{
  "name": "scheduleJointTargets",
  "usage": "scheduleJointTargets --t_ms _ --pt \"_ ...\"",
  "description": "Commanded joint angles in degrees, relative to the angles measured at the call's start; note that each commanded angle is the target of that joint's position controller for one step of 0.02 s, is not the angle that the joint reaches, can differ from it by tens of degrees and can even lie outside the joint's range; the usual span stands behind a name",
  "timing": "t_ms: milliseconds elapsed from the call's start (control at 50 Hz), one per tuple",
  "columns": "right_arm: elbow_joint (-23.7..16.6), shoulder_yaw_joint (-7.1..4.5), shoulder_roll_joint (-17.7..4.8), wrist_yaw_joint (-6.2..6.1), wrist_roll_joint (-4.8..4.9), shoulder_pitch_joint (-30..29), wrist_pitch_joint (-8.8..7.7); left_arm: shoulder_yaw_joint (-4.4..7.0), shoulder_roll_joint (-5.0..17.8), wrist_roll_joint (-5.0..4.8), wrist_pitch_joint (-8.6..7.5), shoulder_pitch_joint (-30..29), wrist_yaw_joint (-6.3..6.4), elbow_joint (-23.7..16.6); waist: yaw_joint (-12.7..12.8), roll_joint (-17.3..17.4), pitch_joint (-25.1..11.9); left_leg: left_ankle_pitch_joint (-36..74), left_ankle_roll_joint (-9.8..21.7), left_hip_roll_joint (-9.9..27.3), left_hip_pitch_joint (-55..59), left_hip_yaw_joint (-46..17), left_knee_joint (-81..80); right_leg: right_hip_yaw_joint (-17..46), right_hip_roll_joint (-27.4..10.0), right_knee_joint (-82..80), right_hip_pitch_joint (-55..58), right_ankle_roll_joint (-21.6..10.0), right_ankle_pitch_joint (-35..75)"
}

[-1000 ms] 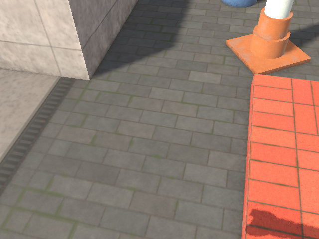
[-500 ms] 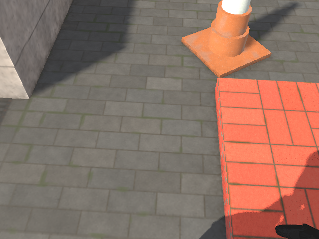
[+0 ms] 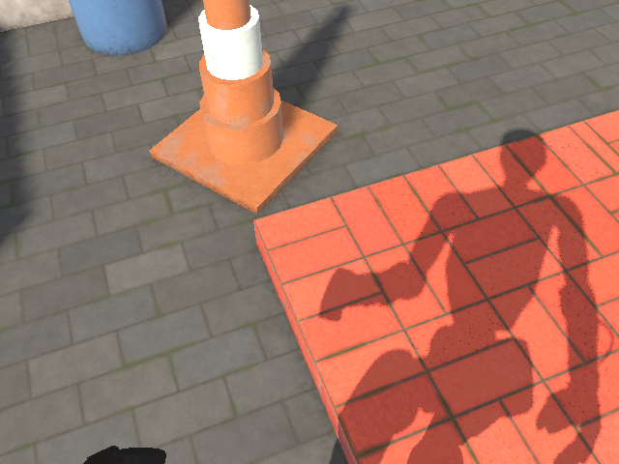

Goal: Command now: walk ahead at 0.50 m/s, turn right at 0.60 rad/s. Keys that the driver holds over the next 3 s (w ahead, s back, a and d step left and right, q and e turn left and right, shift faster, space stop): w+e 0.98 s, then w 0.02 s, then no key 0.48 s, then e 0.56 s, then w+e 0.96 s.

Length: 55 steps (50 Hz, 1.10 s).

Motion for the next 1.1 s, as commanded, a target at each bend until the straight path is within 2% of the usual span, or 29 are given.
scheduleJointTargets --t_ms 20,60,120,200,360,400,440,460,480,500,520,540,560,600,660,720,760,800,860,880,920,960,980,1000,1020,1040,1060,1080,1100 --pt "-10.9 -2.04 -9.4 1.12 -0.81 -7.9 -1.31 5.52 15.8 -1.80 1.15 19.4 1.94 1.0 10.3 -5.2 -14.0 0.2 -0.7 -3.8 -41.0 -14.6 36.9 46.7 -23.1 -19.9 39.5 -15.2 -6.6" --pt "-10.6 -1.50 -7.6 1.54 -0.40 -8.8 -2.36 4.14 10.6 -2.09 0.64 15.8 2.68 3.0 5.3 -0.6 -3.3 6.6 -0.3 0.5 -40.6 -15.1 30.7 33.7 -19.2 -20.2 27.2 -11.7 4.2" --pt "-9.6 -1.36 -6.7 2.02 -2.15 -6.1 -0.06 3.11 8.4 -2.43 -1.23 11.7 3.11 2.7 0.4 0.4 -3.5 8.2 -2.3 2.1 -31.4 -15.6 23.1 24.1 -12.6 -20.8 17.7 -7.9 20.0" --pt "-12.1 -0.80 -5.1 2.27 -1.84 -12.6 1.49 3.62 10.1 -2.30 -1.90 15.7 2.87 4.1 1.8 -1.2 -2.3 13.2 -4.0 1.6 -33.9 -13.3 15.1 21.3 -9.3 -21.3 15.1 -6.5 23.0" --pt "-17.1 -0.17 -5.0 2.17 -0.42 -26.4 0.57 3.89 10.8 -1.63 -1.56 22.6 3.28 4.9 7.5 -4.7 -1.7 22.5 -1.9 -2.9 -33.3 -13.7 -5.7 25.3 -10.3 -17.1 24.2 -3.8 28.7" --pt "-16.9 -0.43 -5.8 1.72 -0.09 -23.9 0.12 4.02 11.3 -1.45 -1.55 20.6 3.57 4.1 5.7 -5.1 -2.4 21.1 -0.6 -4.3 -25.6 -14.6 -11.1 26.3 -10.3 -14.7 23.1 -1.9 30.9" --pt "-14.6 -1.69 -8.3 0.67 -0.10 -15.5 -0.58 4.33 12.6 -1.46 -1.96 17.8 3.39 3.1 1.3 -5.3 -5.3 18.3 0.8 -7.0 -12.7 -14.2 -16.1 26.9 -8.7 -6.4 21.5 0.2 39.5" --pt "-12.4 -2.34 -9.3 -0.09 -0.28 -6.6 -1.10 4.27 12.4 -1.97 -2.32 15.0 2.90 2.7 -4.6 -3.6 -9.1 21.3 1.0 -5.9 -1.1 -13.6 -20.9 23.6 -4.4 5.6 17.6 1.5 38.5" --pt "-11.8 -3.28 -13.2 -1.01 -1.62 1.1 -1.69 2.90 7.2 -2.96 -2.94 16.0 2.44 0.9 -6.3 2.8 -16.4 11.2 2.3 5.6 11.9 -24.9 -23.0 19.6 -0.3 21.9 8.8 3.1 19.8" --pt "-12.8 -3.66 -17.8 -1.20 -2.95 -1.3 -1.29 1.62 1.4 -4.17 -2.81 22.4 2.65 -0.7 -0.2 16.9 -18.7 16.0 7.4 21.5 20.0 -49.7 -28.8 13.3 7.1 36.7 -8.3 5.0 -21.4" --pt "-13.9 -4.04 -15.3 -0.78 -2.34 -5.4 -0.28 2.50 7.1 -2.14 -2.01 23.7 3.33 0.8 0.8 13.6 -17.9 1.0 11.7 20.8 14.1 -56.9 -31.3 12.1 3.0 48.4 -13.1 5.2 -17.3" --pt "-14.4 -2.59 -9.0 -0.48 -1.96 -9.1 0.21 2.81 7.6 -0.57 -1.29 20.4 3.32 1.5 1.4 7.1 -10.9 -9.0 12.4 17.9 6.5 -49.4 -32.5 10.0 0.5 56.1 -15.5 5.3 -13.5" --pt "-14.0 -1.59 -5.7 -0.12 -1.48 -10.4 0.09 2.53 6.5 0.29 -0.91 16.4 3.00 0.4 1.6 3.5 -6.1 -7.5 11.7 14.5 0.5 -40.9 -32.6 7.9 -0.8 60.0 -17.5 5.0 -11.9" --pt "-10.7 -1.08 -4.6 0.00 -1.39 -7.0 -1.41 1.43 2.6 0.44 0.09 12.4 2.00 -1.8 2.1 4.2 -3.0 -0.1 10.0 10.9 -4.7 -30.7 -32.8 7.6 -2.3 67.5 -22.2 3.9 -11.5" --pt "-4.5 -0.36 -1.7 1.47 -1.55 0.8 -2.89 -1.18 -3.8 -0.64 1.01 5.4 2.93 -6.5 2.7 4.2 -2.7 1.5 9.1 12.4 -4.3 -28.0 -30.5 9.8 -0.6 89.2 -39.7 0.8 -13.4" --pt "-1.6 0.22 -1.5 1.93 -1.60 0.3 -3.39 -2.82 -5.0 -0.76 1.54 -0.4 3.63 -10.8 6.4 1.8 0.9 -1.3 5.4 11.3 -11.5 -20.8 -34.3 10.8 -1.6 86.2 -44.9 1.2 -10.3" --pt "-1.8 0.38 -3.1 1.40 -1.21 -2.5 -3.67 -2.50 -2.4 -0.43 1.93 -2.2 3.09 -12.2 7.6 1.3 2.8 4.0 4.5 8.1 -17.3 -14.4 -38.6 8.0 -2.4 72.2 -39.0 3.2 -5.7" --pt "-1.0 0.25 -4.2 0.42 -0.57 -0.8 -4.24 -1.69 -0.8 -0.18 2.37 -4.8 2.65 -12.8 5.8 3.1 3.4 20.3 6.3 7.4 -15.5 -9.8 -41.1 3.6 -3.9 63.6 -35.5 4.4 -5.3" --pt "0.0 -0.92 -6.5 -0.59 -0.16 3.8 -3.97 -2.61 -2.9 -0.60 2.69 -9.2 1.39 -13.9 2.3 2.5 -0.5 35.6 8.0 8.4 -1.2 -5.9 -40.7 -0.9 -7.2 47.7 -31.9 2.5 -11.1" --pt "0.6 -1.16 -6.7 -1.01 -0.28 6.0 -3.28 -3.03 -4.4 -0.85 2.54 -11.0 1.04 -14.3 0.8 2.4 -1.4 43.2 8.5 9.7 3.5 -5.1 -39.7 -3.1 -6.8 42.3 -30.1 1.4 -13.7" --pt "0.0 -1.32 -7.6 -1.71 -0.61 5.1 -1.96 -3.25 -5.6 -1.49 2.74 -7.7 0.87 -12.6 2.4 4.9 -4.8 75.4 7.7 10.5 7.1 -0.5 -31.6 -8.1 -2.3 33.2 -19.6 -0.9 -21.7" --pt "-0.8 -2.10 -11.1 -1.67 -0.61 4.6 -1.14 -1.68 -1.8 -2.34 2.70 1.9 1.10 -10.2 6.2 11.3 -12.6 100.6 8.2 12.9 10.7 -0.6 -15.0 -8.4 3.6 25.0 -6.6 -2.9 -24.5" --pt "-2.1 -2.60 -12.8 -0.72 0.15 2.7 -1.45 -0.32 1.5 -2.00 1.52 10.0 1.38 -8.4 10.2 11.8 -18.3 96.2 6.8 11.8 5.1 0.8 -0.8 -3.5 5.4 16.0 8.0 -4.8 -19.9" --pt "-7.2 -1.95 -9.6 0.55 1.50 1.3 -2.38 1.93 8.1 -1.36 0.98 14.4 1.96 -8.6 11.9 0.6 -22.7 62.6 3.1 7.4 -18.1 -0.8 22.2 25.3 -7.0 2.8 25.6 -10.1 -31.6" --pt "-12.3 -2.39 -7.9 2.58 0.36 -7.4 -3.21 4.44 13.9 -2.51 1.93 13.3 2.54 -8.2 11.1 -11.0 -22.4 8.9 0.0 -6.8 -35.4 -8.5 40.4 59.6 -18.6 -16.7 26.8 -14.1 -23.4" --pt "-13.8 -2.03 -6.0 3.19 -0.55 -8.3 -3.46 4.00 11.9 -1.94 2.03 11.6 3.10 -7.8 8.8 -3.2 -17.8 11.3 0.5 -3.6 -41.5 -17.9 47.9 52.9 -21.4 -15.1 25.0 -14.0 -7.8" --pt "-13.4 -1.36 -4.3 2.63 0.18 -7.7 -3.33 3.23 9.1 -1.84 1.04 11.2 3.19 -6.1 6.8 0.2 -12.3 12.1 0.4 -2.8 -40.4 -16.3 49.8 45.2 -21.4 -12.4 17.4 -13.4 5.0" --pt "-13.2 -0.79 -2.1 1.51 0.19 -5.6 -2.67 2.38 6.2 -1.53 -0.05 11.1 3.57 -3.8 3.2 1.4 -4.6 9.4 0.5 -1.0 -39.5 -15.6 46.7 36.0 -19.0 -10.0 9.4 -10.5 15.9" --pt "-13.3 -0.41 -1.1 0.79 -0.59 -4.5 -1.55 1.64 4.0 -1.42 -1.00 9.5 3.66 -2.7 0.4 1.5 -1.3 6.4 0.5 -0.4 -37.6 -16.5 42.7 29.1 -15.6 -9.2 3.1 -8.1 19.3"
